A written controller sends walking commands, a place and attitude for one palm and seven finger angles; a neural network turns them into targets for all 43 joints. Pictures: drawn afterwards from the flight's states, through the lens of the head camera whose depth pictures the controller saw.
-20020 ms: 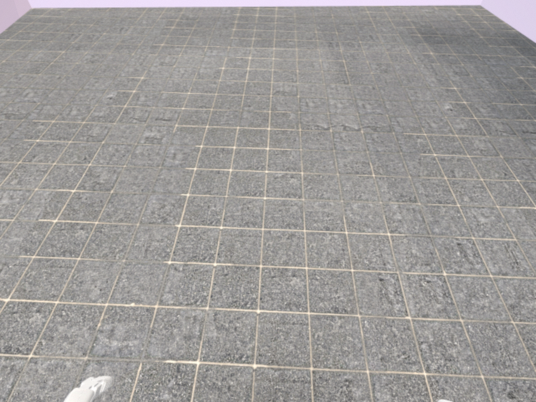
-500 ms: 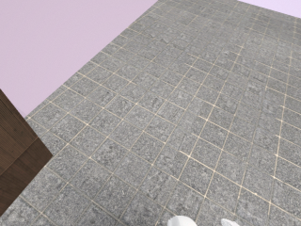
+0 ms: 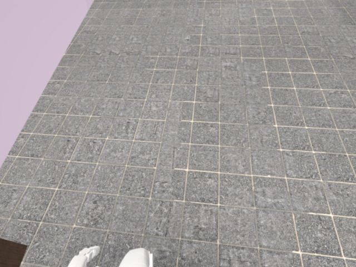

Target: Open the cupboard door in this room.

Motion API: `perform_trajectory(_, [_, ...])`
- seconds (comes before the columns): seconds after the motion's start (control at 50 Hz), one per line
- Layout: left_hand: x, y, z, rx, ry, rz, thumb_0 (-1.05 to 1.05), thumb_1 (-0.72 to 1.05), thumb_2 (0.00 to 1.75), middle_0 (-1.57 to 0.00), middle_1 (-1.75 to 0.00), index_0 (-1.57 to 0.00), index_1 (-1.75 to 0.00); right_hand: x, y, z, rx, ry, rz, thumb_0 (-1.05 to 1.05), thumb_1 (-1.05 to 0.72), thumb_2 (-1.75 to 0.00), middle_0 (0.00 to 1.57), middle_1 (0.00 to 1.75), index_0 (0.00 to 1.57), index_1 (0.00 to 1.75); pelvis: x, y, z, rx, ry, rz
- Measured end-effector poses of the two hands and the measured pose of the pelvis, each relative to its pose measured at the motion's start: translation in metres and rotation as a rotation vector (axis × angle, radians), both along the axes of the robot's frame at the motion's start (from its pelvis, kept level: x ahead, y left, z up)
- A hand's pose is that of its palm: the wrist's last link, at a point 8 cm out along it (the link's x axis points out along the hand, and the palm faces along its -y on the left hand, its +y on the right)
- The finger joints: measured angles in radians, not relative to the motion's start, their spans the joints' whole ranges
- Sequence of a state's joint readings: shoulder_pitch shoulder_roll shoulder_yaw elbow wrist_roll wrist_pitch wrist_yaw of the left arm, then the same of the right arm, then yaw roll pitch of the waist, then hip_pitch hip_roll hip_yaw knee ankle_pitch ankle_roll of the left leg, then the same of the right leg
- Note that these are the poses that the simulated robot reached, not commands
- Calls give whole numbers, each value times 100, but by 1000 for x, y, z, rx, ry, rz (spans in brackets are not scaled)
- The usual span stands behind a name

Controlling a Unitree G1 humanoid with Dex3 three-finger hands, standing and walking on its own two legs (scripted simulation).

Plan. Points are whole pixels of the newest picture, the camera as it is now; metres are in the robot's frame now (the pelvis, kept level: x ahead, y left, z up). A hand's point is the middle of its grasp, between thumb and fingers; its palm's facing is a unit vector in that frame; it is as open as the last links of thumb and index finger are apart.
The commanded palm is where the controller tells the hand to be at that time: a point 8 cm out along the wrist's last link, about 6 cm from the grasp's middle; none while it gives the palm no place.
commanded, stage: walk to a spot facing it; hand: left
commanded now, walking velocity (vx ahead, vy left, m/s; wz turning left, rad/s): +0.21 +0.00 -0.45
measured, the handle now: out of the picture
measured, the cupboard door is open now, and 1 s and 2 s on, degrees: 0 0 0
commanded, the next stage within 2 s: turn to face it in 0.02 s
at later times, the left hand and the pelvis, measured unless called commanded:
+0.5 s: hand out of the picture +0.09 +0.23 -0.18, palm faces +0.05 -0.98 -0.18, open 7.4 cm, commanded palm none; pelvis +0.06 +0.05 +0.00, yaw +1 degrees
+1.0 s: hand out of the picture +0.09 +0.19 -0.14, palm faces +0.29 -0.91 -0.30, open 7.4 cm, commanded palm none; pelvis +0.04 -0.03 +0.00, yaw +19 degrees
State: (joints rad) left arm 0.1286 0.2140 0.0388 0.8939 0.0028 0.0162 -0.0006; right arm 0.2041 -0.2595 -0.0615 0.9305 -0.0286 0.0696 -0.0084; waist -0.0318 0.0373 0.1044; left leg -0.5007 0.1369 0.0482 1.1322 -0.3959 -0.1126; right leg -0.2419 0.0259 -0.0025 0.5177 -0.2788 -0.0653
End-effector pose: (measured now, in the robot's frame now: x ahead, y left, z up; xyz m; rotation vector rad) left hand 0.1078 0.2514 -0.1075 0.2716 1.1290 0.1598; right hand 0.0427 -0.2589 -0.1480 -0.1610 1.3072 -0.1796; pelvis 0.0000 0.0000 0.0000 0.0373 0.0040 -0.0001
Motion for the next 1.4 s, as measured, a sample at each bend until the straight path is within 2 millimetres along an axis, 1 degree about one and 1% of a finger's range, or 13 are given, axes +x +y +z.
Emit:
perform_trajectory(0.12, [-10, -10, -5, -36, 42, -17, 1, 90, 90, -20, -29, -21, -30, 31, -2, 12, -4, -93, -6, 0, -91, -90, 20, 30, 20, 30, 10, -1, 4, -12, 0, -52])
perform_trajectory(0.24, [-27, -3, -19, -66, 125, 9, 1, 90, 90, -21, -29, -21, -30, 61, 7, 22, -35, -125, 6, 0, -91, -90, 20, 30, 20, 30, 29, 10, 3, -43, 6, -64])
perform_trajectory(0.4, [-31, 17, -52, -122, 188, 99, 1, 90, 90, -20, -29, -21, -30, 85, 51, 22, -47, -85, 68, 0, -91, -90, 20, 30, 20, 30, 63, 35, -5, -55, -7, -14])
perform_trajectory(0.52, [-21, 30, -43, -123, 198, 120, 1, 91, 90, -20, -29, -20, -30, 80, 75, 22, -27, -35, 80, 0, -92, -90, 21, 30, 21, 30, 63, 46, 2, -74, -2, 35])
perform_trajectory(0.68, [9, 43, -26, -66, 78, 161, 1, 91, 90, -20, -29, -20, -30, 60, 53, 22, -32, 45, 104, 0, -92, -90, 21, 30, 21, 30, 55, 34, 5, -78, 9, 120])
perform_trajectory(0.78, [22, 32, -15, -32, -7, 185, 1, 91, 90, -20, -29, -20, -30, 56, 23, 15, -34, 75, 133, 0, -91, -90, 21, 30, 21, 30, 49, 11, 2, -71, 12, 187])
perform_trajectory(0.84, [19, 19, -11, -8, -55, 208, 1, 91, 90, -20, -29, -20, -30, 64, 1, 4, -27, 76, 160, 0, -91, -90, 21, 30, 21, 30, 47, -7, -6, -50, 17, 227])
perform_trajectory(0.96, [-25, -9, 0, 9, -25, 288, 1, 91, 90, -20, -29, -20, -30, 102, -24, 3, -26, 34, 245, 0, -91, -90, 20, 30, 20, 30, 44, -26, 0, -14, -9, 310])
perform_trajectory(1.08, [-74, -27, -3, -15, 24, 394, 1, 90, 90, -20, -29, -21, -30, 142, -17, 8, -23, -1, 364, 0, -91, -90, 20, 30, 20, 30, 41, -32, 3, 3, -12, 405])
perform_trajectory(1.18, [-124, -33, -16, -51, 76, 500, 1, 90, 90, -21, -29, -21, -30, 176, 16, 12, -28, -23, 489, 0, -91, -90, 20, 30, 20, 30, 35, -26, 0, -5, -4, 477])
perform_trajectory(1.3, [-197, -22, -45, -98, 153, 645, 1, 90, 90, -21, -30, -21, -30, 216, 84, 19, -40, -133, 660, 0, -91, -90, 20, 30, 20, 30, 23, -4, -15, -41, 2, 567])
perform_trajectory(1.36, [-224, -13, -53, -105, 203, 700, 1, 90, 90, -20, -29, -21, -30, 224, 113, 28, -34, -186, 716, 0, -91, -90, 20, 30, 20, 30, 17, 2, -15, -36, -5, 588])
perform_trajectory(1.4, [-233, -9, -50, -107, 216, 723, 1, 91, 90, -20, -29, -20, -30, 223, 125, 36, -33, -204, 734, 0, -91, -90, 20, 30, 20, 30, 16, 6, -10, -51, -11, 605])
